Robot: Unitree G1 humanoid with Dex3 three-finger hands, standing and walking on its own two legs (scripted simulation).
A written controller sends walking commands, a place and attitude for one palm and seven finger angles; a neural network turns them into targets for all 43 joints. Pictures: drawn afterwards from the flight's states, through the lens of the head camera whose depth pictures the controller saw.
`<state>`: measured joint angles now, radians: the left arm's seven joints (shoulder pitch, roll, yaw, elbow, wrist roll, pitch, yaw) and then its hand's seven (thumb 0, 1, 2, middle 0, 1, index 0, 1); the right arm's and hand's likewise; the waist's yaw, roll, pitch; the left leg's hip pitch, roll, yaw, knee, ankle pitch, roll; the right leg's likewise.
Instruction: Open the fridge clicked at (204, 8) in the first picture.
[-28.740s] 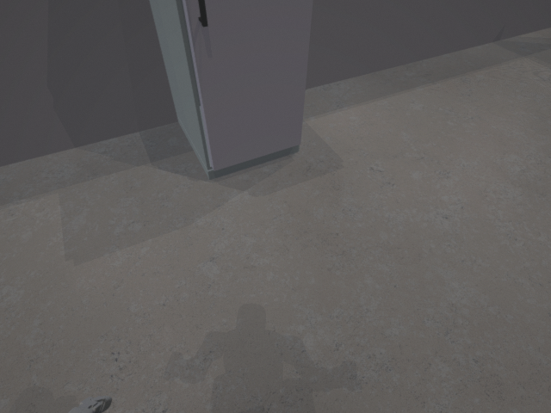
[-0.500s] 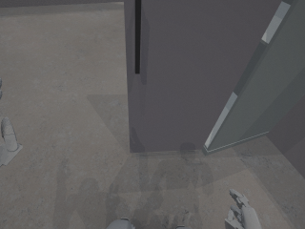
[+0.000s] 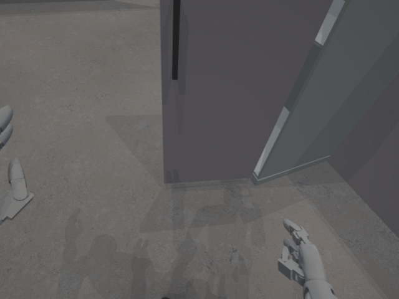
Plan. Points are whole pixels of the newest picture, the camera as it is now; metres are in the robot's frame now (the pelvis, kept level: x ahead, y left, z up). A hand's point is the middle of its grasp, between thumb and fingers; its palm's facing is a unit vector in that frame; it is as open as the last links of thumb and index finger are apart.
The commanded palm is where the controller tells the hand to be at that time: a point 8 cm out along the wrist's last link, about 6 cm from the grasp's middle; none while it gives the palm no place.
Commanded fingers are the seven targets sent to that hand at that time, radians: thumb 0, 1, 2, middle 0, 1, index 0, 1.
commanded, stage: stop stepping back and stand still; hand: left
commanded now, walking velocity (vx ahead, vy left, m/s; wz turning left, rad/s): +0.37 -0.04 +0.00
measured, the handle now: (175, 36) +0.75 +0.16 +0.15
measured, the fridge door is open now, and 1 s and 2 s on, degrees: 75 75 75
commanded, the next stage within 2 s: let the arm hang, fingers relaxed in 1.22 s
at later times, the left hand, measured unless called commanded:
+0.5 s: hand (0, 275) +0.11 +0.25 +0.16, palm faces +0.44 -0.79 -0.42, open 7.4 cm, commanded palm +0.04 +0.28 +0.18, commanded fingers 0.00 0.90 0.90 -0.20 -0.30 -0.20 -0.30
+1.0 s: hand out of the picture +0.11 +0.25 +0.16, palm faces +0.42 -0.80 -0.43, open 7.4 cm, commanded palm +0.06 +0.29 +0.18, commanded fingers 0.00 0.90 0.90 -0.20 -0.30 -0.20 -0.30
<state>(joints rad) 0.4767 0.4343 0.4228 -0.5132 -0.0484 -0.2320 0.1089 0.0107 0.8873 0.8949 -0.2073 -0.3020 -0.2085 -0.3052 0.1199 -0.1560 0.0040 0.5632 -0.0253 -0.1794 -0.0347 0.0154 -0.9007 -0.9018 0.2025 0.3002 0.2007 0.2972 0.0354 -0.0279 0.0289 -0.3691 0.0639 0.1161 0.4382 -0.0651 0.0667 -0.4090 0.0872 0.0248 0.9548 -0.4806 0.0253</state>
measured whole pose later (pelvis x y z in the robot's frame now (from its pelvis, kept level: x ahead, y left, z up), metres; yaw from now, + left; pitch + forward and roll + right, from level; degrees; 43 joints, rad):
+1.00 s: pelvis -0.09 +0.00 -0.01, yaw -2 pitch -1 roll -1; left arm 0.51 0.38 0.40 -0.44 -0.02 -0.23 0.14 0.01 0.89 0.90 -0.21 -0.30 -0.21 -0.31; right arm 0.21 -0.18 0.03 0.62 -0.01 -0.17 -0.06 0.02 -0.90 -0.90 0.20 0.30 0.20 0.30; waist 0.01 0.00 -0.01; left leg -0.33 0.06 0.06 0.55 -0.21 0.00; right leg -0.19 0.01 -0.04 0.54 -0.33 -0.02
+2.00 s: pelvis -0.11 +0.02 +0.00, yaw -1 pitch -2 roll -1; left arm 0.25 0.33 0.01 1.16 0.02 0.01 0.00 0.00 0.91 0.89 -0.20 -0.30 -0.20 -0.30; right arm 0.19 -0.28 -0.02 1.12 -0.02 0.02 -0.01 0.01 -0.90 -0.90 0.20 0.30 0.20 0.30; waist 0.00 0.01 0.06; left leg -0.27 0.01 0.06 0.42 -0.12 0.03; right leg -0.13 -0.02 -0.05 0.40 -0.24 0.01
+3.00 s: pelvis -0.07 +0.01 +0.01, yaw -2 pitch -1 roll +0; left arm 0.13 0.34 -0.01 1.14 0.01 -0.02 0.00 0.00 0.90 0.89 -0.20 -0.30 -0.20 -0.30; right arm 0.07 -0.32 0.00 1.14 -0.01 0.00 0.00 0.01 -0.90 -0.90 0.20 0.30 0.20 0.30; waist 0.00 0.00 0.05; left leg -0.17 0.01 0.08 0.33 -0.14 0.01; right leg -0.03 -0.02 -0.04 0.29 -0.24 0.01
